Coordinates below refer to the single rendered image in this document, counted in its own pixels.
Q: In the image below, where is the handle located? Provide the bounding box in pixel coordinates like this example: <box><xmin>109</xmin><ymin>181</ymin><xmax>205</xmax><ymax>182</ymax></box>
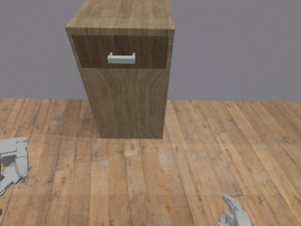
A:
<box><xmin>107</xmin><ymin>53</ymin><xmax>135</xmax><ymax>64</ymax></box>

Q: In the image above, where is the cabinet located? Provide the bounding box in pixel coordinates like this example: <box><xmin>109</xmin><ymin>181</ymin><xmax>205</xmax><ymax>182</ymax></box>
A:
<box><xmin>65</xmin><ymin>0</ymin><xmax>175</xmax><ymax>139</ymax></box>

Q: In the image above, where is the left robot hand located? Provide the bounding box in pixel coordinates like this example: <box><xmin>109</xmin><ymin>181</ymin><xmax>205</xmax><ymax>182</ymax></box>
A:
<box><xmin>0</xmin><ymin>137</ymin><xmax>32</xmax><ymax>197</ymax></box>

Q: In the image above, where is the drawer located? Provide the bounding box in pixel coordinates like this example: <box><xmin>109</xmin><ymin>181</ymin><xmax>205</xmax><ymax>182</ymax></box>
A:
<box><xmin>72</xmin><ymin>34</ymin><xmax>169</xmax><ymax>70</ymax></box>

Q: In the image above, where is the right robot hand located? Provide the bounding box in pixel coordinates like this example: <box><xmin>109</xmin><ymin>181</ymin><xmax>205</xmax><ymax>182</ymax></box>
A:
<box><xmin>217</xmin><ymin>193</ymin><xmax>252</xmax><ymax>226</ymax></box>

